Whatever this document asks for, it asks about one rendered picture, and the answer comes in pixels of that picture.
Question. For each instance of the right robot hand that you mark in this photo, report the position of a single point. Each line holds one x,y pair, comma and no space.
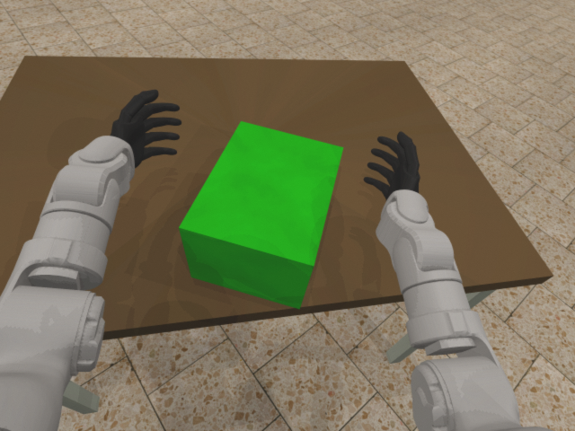
406,166

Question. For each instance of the robot right upper arm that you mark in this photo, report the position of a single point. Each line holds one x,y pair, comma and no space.
463,394

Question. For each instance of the table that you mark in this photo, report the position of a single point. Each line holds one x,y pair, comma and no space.
56,106

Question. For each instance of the left robot forearm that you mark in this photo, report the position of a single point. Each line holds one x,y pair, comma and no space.
68,248

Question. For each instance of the right robot forearm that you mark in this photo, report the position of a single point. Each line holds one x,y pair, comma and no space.
440,318

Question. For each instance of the carton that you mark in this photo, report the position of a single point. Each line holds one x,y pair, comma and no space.
256,224

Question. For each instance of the robot left upper arm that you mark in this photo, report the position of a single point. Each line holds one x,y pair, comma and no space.
47,335

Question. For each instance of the left robot hand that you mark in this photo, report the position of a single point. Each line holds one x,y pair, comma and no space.
133,123

